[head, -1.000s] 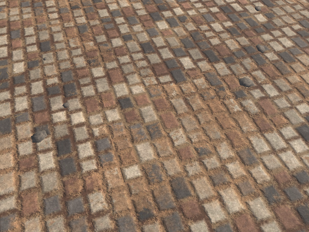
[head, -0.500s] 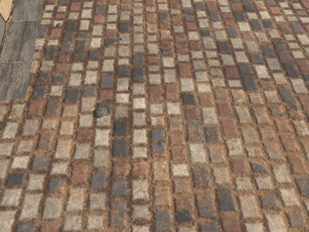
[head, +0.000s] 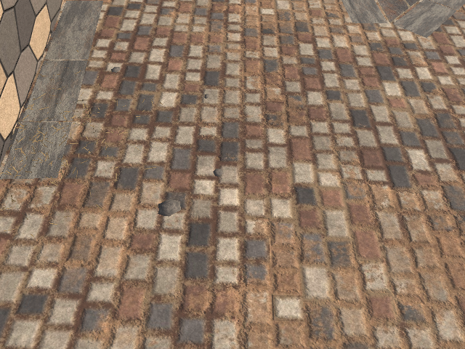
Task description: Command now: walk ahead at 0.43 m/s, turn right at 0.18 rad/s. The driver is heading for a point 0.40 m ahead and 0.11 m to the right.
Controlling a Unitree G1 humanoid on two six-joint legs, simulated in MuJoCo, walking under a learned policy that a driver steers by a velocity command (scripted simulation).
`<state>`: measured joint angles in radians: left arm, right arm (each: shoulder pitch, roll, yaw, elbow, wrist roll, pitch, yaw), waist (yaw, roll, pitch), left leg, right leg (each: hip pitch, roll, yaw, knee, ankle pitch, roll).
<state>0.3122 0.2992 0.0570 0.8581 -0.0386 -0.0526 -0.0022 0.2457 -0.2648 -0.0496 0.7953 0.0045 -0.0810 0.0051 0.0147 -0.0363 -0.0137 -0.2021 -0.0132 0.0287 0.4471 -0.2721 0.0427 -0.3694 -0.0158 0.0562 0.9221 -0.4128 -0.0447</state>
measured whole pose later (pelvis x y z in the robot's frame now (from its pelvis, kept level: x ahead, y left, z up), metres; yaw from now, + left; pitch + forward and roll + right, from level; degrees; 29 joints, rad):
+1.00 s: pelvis +0.39 -0.06 -0.01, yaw -17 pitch +1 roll +0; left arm 0.18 0.25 0.02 0.87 0.01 0.01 0.01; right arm 0.15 -0.24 -0.03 0.78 -0.01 -0.03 -0.01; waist 0.01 -0.01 0.01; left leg -0.34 0.02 0.00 0.53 -0.20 -0.01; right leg -0.16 0.05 0.03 0.51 -0.35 -0.03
